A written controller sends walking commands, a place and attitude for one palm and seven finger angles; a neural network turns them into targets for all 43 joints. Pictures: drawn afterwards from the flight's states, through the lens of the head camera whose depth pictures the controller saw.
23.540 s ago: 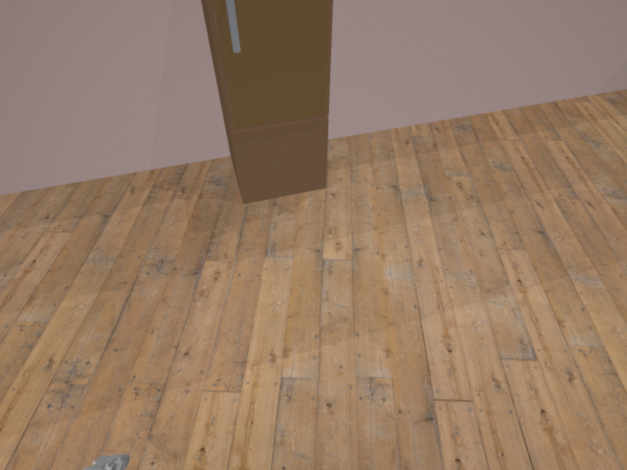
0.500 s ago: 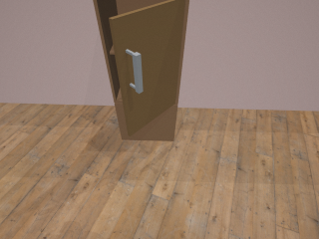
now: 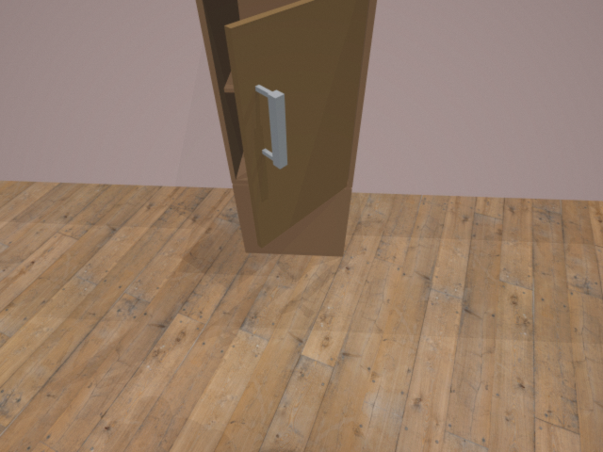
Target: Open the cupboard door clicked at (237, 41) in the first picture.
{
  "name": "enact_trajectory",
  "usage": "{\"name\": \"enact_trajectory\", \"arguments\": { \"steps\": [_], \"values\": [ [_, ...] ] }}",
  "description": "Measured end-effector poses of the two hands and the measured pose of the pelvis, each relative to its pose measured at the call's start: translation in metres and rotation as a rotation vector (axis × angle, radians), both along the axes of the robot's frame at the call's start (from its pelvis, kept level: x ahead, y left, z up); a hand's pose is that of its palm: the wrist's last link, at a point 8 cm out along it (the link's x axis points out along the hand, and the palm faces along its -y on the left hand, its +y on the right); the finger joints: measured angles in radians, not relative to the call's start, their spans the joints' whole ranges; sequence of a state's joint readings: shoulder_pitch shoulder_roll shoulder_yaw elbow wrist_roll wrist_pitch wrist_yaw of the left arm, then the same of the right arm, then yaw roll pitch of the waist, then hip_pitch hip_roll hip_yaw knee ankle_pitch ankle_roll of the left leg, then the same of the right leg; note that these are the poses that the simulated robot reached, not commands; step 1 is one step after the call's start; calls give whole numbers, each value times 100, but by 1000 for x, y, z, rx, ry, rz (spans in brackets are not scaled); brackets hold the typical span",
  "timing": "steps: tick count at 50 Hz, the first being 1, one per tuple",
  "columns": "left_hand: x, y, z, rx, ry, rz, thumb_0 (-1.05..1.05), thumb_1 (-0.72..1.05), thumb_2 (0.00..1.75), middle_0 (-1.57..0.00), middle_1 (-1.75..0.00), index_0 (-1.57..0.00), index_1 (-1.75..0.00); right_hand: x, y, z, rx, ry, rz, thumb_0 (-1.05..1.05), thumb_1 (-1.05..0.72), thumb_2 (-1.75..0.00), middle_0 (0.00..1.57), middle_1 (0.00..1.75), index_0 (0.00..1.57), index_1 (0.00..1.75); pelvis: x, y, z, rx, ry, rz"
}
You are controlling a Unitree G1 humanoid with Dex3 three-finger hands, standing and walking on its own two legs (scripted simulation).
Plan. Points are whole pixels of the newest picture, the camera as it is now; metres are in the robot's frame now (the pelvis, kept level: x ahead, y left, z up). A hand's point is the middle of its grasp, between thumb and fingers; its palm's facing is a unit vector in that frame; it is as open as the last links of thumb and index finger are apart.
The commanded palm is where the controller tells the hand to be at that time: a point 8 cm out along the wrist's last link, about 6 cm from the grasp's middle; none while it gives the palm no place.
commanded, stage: let the arm hang, fingers relaxed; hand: left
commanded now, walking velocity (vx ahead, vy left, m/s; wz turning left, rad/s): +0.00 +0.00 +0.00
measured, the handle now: (271, 127) +0.71 +0.11 +0.05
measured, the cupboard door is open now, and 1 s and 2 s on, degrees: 48 48 48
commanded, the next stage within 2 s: look to check the result in 0.34 s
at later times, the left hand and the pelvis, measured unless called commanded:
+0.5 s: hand out of the picture +0.04 +0.20 -0.17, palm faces +0.01 -0.97 -0.26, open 7.4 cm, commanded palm none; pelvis +0.01 +0.00 +0.00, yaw +0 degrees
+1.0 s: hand out of the picture +0.09 +0.21 -0.16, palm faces -0.01 -0.95 -0.30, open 7.4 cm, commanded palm none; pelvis +0.03 -0.01 +0.01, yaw +0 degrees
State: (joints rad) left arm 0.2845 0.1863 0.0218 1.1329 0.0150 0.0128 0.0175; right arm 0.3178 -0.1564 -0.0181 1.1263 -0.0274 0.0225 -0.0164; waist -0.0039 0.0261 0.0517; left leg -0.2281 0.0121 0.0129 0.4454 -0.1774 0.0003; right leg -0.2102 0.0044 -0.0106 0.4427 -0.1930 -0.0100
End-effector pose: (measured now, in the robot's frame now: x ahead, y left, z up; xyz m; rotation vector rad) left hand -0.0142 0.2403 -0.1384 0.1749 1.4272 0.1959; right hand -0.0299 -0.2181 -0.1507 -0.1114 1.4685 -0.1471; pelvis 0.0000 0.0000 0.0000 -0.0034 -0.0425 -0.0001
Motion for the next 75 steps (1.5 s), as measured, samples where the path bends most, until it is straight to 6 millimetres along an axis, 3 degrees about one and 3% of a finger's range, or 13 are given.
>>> {"name": "enact_trajectory", "arguments": {
  "steps": [13, 34, 54, 60, 66, 71, 75],
  "values": [
    [34, -5, 0, -16, -86, -25, 1, 90, 90, -20, -29, -20, -30, 38, -7, 2, -20, -98, 18, 0, -90, -90, 20, 30, 20, 30, 3, 1, 1, 6, 3, -1],
    [71, 19, 12, 52, -103, -56, 1, 90, 90, -20, -29, -20, -30, 72, -44, 11, -81, -104, 51, 0, -90, -90, 20, 30, 20, 30, 18, -5, 4, 5, 3, 0],
    [107, 19, 19, 68, -144, -88, 1, 90, 90, -21, -29, -20, -30, 110, -59, 17, -105, -159, 62, 0, -90, -90, 20, 30, 20, 30, 34, -10, 6, 6, 11, -17],
    [109, 11, 10, 50, -109, -110, 1, 90, 90, -20, -29, -20, -30, 103, -54, 13, -107, -179, -6, 0, -90, -90, 20, 30, 20, 30, 35, -10, 1, 7, 17, -77],
    [116, -4, -1, 18, -89, -163, 1, 90, 90, -20, -29, -20, -30, 77, -49, 2, -93, -166, -88, 0, -90, -90, 20, 30, 20, 30, 30, -14, -8, 31, 25, -140],
    [126, -22, -4, 27, -111, -202, 1, 90, 90, -20, -29, -20, -30, 53, -58, -17, -71, -130, -143, 0, -90, -90, 20, 30, 20, 30, 27, -27, -19, 41, 20, -192],
    [125, -33, 2, 35, -107, -215, 1, 90, 90, -21, -29, -20, -30, 49, -68, -13, -72, -107, -185, 1, -90, -90, 20, 30, 20, 30, 23, -31, -13, 35, 32, -219]
  ]
}}
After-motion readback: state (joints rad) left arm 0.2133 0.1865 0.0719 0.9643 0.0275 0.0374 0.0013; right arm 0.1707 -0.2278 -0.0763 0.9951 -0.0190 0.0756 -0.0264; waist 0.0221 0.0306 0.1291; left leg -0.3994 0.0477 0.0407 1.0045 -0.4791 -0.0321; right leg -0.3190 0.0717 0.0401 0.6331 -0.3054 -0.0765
